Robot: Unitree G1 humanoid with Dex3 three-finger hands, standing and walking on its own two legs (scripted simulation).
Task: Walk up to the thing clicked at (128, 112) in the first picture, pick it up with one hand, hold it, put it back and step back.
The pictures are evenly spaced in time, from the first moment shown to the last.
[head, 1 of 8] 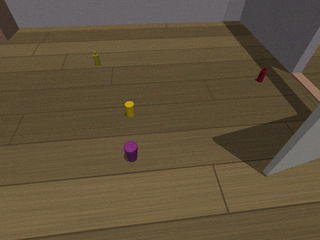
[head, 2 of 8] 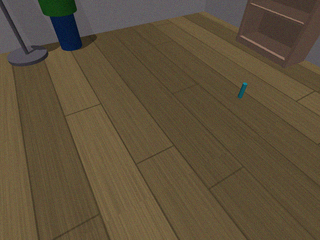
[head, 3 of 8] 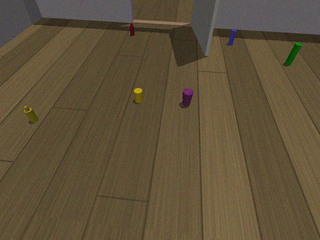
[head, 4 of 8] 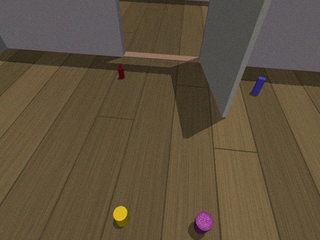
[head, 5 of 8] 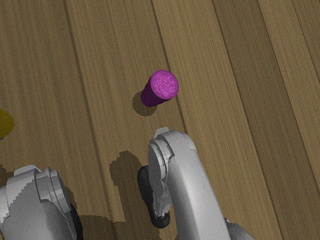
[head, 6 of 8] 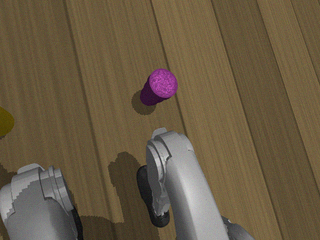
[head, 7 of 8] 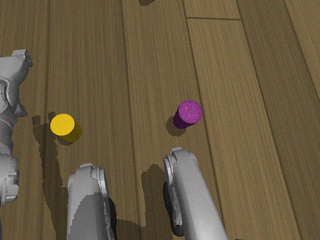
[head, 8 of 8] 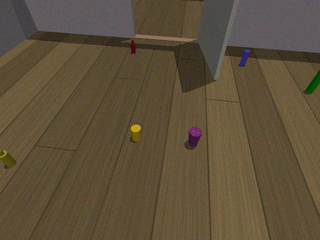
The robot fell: no
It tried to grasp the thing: yes
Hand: left
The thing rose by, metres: 0.01
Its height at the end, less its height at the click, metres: +0.00
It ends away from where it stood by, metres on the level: 0.00
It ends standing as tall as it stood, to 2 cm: yes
